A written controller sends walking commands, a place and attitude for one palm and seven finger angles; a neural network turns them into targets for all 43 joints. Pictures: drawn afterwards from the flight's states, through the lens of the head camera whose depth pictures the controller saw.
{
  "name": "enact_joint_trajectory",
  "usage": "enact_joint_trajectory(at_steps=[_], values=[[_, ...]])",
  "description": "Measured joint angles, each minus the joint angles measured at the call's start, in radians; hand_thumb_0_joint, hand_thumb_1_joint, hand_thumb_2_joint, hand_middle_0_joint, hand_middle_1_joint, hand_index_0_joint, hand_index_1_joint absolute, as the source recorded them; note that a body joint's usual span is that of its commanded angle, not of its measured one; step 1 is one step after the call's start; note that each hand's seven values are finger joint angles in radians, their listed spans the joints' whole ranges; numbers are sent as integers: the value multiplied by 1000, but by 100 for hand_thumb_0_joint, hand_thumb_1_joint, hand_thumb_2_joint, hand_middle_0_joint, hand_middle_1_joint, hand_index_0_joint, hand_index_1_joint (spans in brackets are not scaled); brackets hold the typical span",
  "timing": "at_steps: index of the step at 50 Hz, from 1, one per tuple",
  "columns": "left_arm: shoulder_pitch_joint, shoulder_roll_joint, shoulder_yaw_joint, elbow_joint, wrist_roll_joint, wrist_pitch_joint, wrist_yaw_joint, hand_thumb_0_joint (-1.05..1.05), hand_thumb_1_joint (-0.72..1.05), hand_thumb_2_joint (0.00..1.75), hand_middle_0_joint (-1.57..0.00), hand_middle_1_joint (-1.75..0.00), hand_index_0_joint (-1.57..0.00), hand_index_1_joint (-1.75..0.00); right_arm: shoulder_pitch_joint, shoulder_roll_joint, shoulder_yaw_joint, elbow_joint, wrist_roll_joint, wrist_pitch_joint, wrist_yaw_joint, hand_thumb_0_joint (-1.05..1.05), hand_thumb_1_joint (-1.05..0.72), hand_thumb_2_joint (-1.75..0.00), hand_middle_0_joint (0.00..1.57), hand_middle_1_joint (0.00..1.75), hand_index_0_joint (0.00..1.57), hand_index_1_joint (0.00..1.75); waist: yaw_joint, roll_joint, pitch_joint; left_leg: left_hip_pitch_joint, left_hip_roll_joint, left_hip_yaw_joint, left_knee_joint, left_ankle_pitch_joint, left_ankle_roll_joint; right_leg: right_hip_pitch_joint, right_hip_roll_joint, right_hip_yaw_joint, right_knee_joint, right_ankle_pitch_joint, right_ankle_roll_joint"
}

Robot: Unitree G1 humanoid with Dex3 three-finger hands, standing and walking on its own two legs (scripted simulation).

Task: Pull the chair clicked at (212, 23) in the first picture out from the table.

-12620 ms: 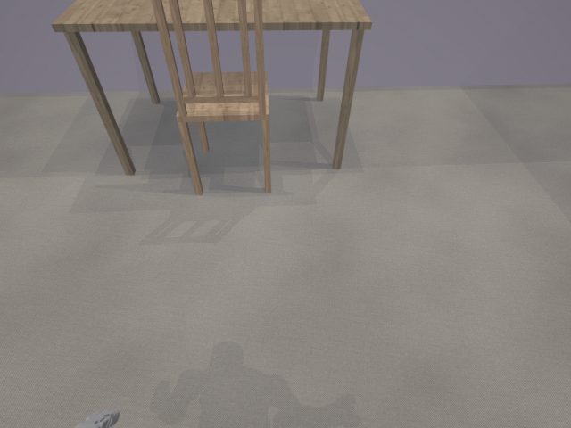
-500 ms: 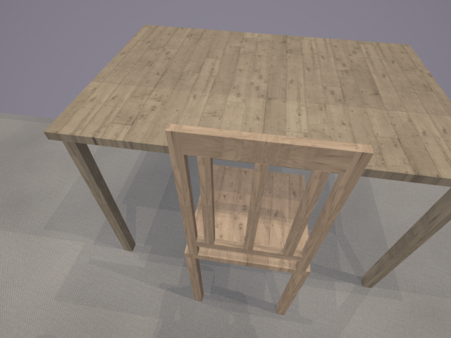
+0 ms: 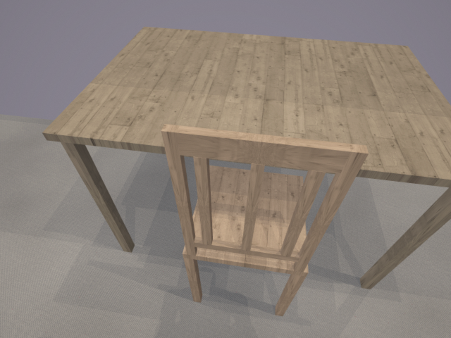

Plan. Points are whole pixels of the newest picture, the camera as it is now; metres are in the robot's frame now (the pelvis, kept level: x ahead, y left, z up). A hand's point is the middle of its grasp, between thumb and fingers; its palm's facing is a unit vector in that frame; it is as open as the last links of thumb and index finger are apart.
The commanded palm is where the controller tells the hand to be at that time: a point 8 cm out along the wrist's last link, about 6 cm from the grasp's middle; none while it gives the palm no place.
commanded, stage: look again from close up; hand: left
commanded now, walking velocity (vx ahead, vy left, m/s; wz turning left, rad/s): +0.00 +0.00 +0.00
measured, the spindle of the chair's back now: (251, 212) +0.41 -0.03 -0.06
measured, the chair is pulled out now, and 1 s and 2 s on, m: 0.00 0.00 0.00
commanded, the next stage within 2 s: raise the hand toward the chair's back in 0.78 s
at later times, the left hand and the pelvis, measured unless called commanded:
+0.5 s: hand out of the picture -0.02 +0.16 -0.18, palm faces +0.06 -0.98 -0.17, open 7.4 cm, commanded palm none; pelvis +0.00 +0.00 +0.00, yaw +0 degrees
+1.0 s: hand out of the picture +0.08 +0.20 -0.12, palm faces +0.20 -0.95 -0.22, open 7.3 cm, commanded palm +0.10 +0.22 -0.07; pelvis -0.01 +0.00 +0.00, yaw +1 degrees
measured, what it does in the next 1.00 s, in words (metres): stands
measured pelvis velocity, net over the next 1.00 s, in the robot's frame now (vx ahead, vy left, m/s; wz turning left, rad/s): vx -0.01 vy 0.00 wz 0.02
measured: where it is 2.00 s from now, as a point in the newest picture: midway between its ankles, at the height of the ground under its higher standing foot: outside the picture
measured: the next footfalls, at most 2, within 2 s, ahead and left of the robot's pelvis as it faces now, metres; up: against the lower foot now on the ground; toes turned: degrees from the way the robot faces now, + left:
none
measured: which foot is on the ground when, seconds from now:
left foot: down 0.00-1.00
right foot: down 0.00-1.00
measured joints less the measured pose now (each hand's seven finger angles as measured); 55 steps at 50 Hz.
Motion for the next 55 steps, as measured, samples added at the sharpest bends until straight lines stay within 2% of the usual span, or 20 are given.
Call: enact_joint_trajectory(at_steps=[44,45,46,47,48,50,52,55], values=[[6,-1,0,-1,0,-2,1,0,91,90,-20,-30,-20,-30,7,7,0,4,1,-2,-2,0,-91,-90,20,30,20,30,-1,0,-6,2,4,3,-3,-5,-1,2,5,3,-4,-3,-1],[7,3,-9,-8,-2,-1,2,0,91,90,-20,-30,-20,-30,3,7,-4,-8,-9,9,2,0,-91,-90,20,30,20,30,-9,-4,-6,-8,0,2,2,-5,0,-12,0,1,10,-8,-2],[51,15,-4,-147,-49,70,15,2,93,89,-20,-30,-20,-30,7,2,2,-56,-4,11,2,0,-91,-90,20,30,20,30,-25,-3,5,-23,-2,-5,19,-9,1,-22,-2,-5,23,-13,-2],[99,31,5,-314,-98,101,25,3,95,89,-20,-30,-20,-30,12,-7,0,-101,1,-21,-8,1,-91,-90,20,30,20,30,-33,0,23,-34,-3,-8,35,-13,1,-29,-3,-9,31,-16,-1],[128,46,9,-454,-130,94,36,4,95,89,-20,-30,-20,-30,14,-24,-5,-132,6,-65,-20,1,-92,-90,20,30,21,30,-34,6,38,-44,-4,-9,46,-15,2,-36,-4,-10,36,-15,0],[137,70,16,-669,-165,77,59,5,95,89,-20,-30,-20,-30,6,-71,-12,-186,24,-141,-28,2,-93,-90,20,30,21,30,-42,26,50,-80,-7,-15,66,-15,5,-62,-8,-16,40,-7,4],[102,84,28,-816,-183,39,60,4,92,88,-19,-29,-19,-30,-20,-120,-20,-239,33,-192,-31,2,-93,-90,20,30,21,30,-60,39,49,-141,-15,-25,105,-18,9,-114,-17,-26,69,-10,10],[11,94,57,-929,-182,-88,16,3,86,86,-18,-29,-18,-29,-70,-171,-43,-331,21,-241,-18,2,-92,-90,20,30,21,30,-82,24,4,-295,-29,-27,220,-51,11,-270,-32,-31,190,-48,13]])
